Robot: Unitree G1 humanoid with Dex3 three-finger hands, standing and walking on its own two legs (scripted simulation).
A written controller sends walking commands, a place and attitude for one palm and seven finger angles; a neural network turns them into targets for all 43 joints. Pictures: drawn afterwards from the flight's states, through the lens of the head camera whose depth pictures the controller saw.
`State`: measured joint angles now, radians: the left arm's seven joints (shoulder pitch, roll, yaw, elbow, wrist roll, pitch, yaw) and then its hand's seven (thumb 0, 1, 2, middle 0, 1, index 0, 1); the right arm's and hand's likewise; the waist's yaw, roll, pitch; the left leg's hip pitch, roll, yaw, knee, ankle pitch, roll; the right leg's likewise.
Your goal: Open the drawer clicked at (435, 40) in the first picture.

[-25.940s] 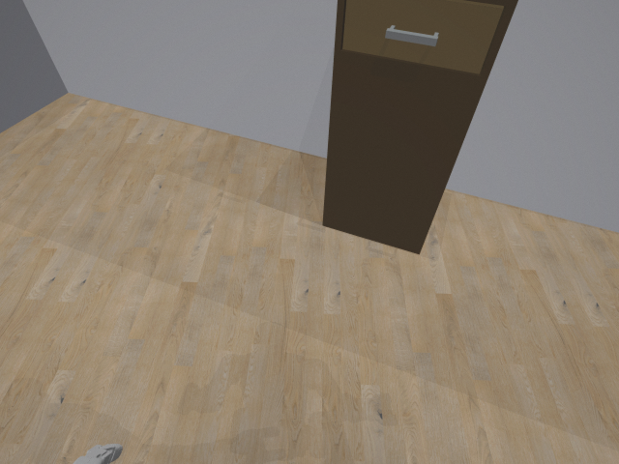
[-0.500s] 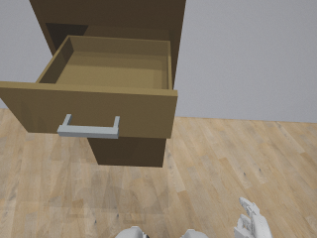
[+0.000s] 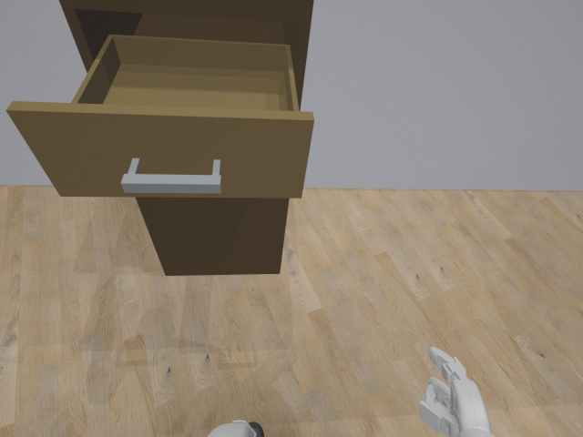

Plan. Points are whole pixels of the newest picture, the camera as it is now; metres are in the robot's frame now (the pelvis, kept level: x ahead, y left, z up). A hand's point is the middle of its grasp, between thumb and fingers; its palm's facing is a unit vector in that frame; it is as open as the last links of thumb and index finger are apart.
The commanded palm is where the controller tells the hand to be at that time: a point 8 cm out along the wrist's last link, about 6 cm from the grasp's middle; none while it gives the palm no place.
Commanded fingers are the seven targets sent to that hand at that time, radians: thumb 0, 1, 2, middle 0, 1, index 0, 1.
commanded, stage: stop stepping back and stand still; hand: left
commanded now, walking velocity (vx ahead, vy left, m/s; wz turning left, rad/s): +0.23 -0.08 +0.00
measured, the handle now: (175, 174) +0.44 +0.20 +0.10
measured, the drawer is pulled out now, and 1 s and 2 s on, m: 0.29 0.29 0.29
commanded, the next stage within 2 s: let the arm hang, fingers relaxed in 0.60 s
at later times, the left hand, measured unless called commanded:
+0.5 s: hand out of the picture +0.12 +0.27 +0.28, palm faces +0.56 -0.75 -0.35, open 7.4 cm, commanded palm +0.04 +0.31 +0.29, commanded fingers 0.00 0.90 0.90 -0.20 -0.30 -0.20 -0.30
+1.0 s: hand out of the picture +0.00 +0.18 -0.17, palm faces +0.11 -0.98 -0.17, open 7.0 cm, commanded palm none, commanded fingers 0.00 0.90 0.90 -0.20 -0.30 -0.20 -0.30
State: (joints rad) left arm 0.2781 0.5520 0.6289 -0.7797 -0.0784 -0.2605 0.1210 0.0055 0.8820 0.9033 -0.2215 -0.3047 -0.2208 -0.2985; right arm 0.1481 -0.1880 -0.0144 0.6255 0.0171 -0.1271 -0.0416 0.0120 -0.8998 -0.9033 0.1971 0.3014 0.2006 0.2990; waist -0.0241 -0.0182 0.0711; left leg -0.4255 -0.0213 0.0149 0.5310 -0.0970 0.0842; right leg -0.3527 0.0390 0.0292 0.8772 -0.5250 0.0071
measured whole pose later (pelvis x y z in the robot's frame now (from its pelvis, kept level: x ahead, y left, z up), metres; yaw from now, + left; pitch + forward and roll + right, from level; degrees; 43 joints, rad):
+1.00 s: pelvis -0.08 +0.01 -0.02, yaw +5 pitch -1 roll +2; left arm 0.26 0.12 0.04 0.77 0.00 0.06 0.01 -0.04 0.98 0.90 -0.21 -0.30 -0.20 -0.29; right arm 0.25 -0.23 -0.01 0.84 -0.03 0.02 0.00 0.01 -0.90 -0.90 0.20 0.30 0.20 0.30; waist -0.05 0.00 0.05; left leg -0.42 -0.01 0.00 0.77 -0.40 0.00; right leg -0.42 -0.02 0.04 0.76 -0.32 0.00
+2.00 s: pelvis -0.06 -0.01 +0.02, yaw +6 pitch -2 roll +0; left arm 0.19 0.15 0.02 1.14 0.01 0.01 0.03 0.00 0.91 0.90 -0.21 -0.30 -0.20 -0.29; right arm 0.28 -0.15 -0.01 1.12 -0.01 0.01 -0.04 0.00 -0.90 -0.90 0.19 0.30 0.20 0.30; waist -0.02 0.04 0.08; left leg -0.13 0.01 0.02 0.39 -0.23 -0.01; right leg -0.18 0.03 -0.01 0.40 -0.18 -0.03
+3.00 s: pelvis -0.04 -0.01 +0.02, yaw +5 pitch -1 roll +0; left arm 0.17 0.16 0.03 1.13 0.01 0.01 0.03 0.00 0.91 0.90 -0.20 -0.30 -0.20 -0.29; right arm 0.23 -0.16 -0.01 1.12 -0.01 0.01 -0.04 0.00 -0.90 -0.90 0.20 0.30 0.20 0.30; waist -0.02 0.03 0.09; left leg -0.12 0.01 0.02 0.38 -0.24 0.00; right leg -0.17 0.02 0.00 0.40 -0.20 -0.02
